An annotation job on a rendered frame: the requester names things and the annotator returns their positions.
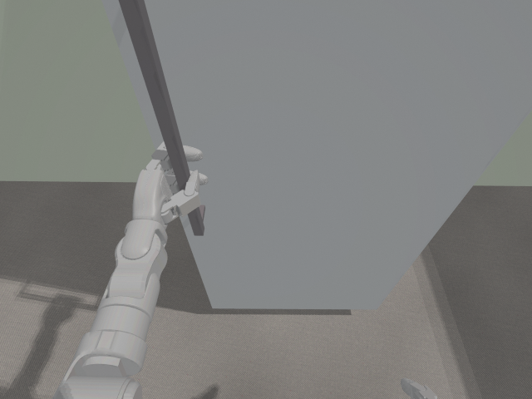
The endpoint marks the right robot hand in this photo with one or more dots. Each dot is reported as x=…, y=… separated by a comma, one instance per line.
x=416, y=391

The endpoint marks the robot left forearm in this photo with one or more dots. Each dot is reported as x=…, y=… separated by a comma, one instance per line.
x=115, y=345

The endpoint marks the fridge door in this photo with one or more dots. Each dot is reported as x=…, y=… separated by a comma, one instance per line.
x=338, y=136

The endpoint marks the handle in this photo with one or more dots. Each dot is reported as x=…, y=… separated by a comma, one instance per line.
x=138, y=24

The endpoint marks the left robot hand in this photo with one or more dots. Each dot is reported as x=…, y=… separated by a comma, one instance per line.
x=153, y=188

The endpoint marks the left robot upper arm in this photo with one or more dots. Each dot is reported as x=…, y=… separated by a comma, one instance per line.
x=100, y=387

